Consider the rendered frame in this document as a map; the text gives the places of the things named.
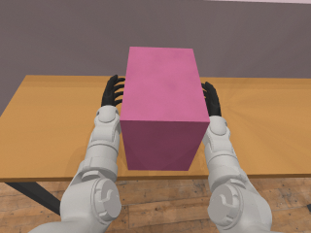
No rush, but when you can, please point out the left robot upper arm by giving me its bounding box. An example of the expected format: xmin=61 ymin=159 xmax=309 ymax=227
xmin=28 ymin=177 xmax=121 ymax=233

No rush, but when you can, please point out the left robot hand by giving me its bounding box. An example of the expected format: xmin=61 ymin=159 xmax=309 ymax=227
xmin=101 ymin=75 xmax=125 ymax=107

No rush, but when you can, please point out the right robot forearm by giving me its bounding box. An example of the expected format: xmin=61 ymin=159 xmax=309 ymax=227
xmin=202 ymin=116 xmax=260 ymax=196

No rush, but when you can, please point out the right robot upper arm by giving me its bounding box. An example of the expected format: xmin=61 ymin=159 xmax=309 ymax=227
xmin=207 ymin=183 xmax=285 ymax=233

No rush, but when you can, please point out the right robot hand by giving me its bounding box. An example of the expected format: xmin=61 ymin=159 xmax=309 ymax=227
xmin=201 ymin=82 xmax=222 ymax=117

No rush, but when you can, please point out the left robot forearm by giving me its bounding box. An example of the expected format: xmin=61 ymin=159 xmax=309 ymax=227
xmin=59 ymin=105 xmax=121 ymax=212

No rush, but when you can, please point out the carton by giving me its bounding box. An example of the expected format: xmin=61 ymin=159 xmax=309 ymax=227
xmin=120 ymin=47 xmax=211 ymax=171

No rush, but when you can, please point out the table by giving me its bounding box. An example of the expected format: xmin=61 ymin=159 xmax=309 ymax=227
xmin=0 ymin=75 xmax=311 ymax=216

